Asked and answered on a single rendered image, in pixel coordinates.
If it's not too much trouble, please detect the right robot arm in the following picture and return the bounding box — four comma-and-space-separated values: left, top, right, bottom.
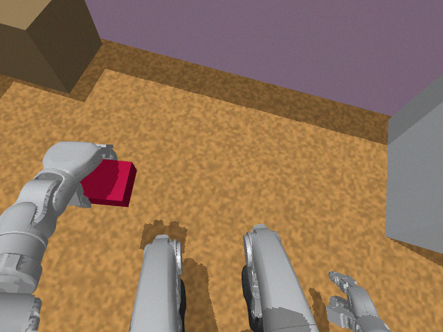
355, 315, 392, 332

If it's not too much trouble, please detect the left robot arm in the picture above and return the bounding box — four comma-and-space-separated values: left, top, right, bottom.
0, 168, 77, 332

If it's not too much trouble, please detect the right robot foot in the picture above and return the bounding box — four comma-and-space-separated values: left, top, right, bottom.
242, 265, 264, 332

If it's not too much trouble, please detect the left robot hand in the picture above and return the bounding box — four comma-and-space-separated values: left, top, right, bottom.
42, 141, 118, 208

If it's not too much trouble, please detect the right robot hand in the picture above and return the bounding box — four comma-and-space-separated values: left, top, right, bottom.
326, 271, 379, 332

